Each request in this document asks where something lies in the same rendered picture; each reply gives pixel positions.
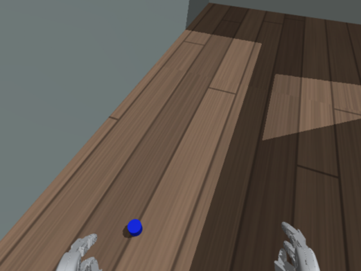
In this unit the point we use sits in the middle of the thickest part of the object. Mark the left robot hand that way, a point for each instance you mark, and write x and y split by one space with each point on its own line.
71 261

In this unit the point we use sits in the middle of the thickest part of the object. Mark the tin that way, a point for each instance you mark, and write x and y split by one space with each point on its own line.
134 227

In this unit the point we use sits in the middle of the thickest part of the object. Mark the right robot hand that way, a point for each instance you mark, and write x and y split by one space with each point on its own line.
303 258

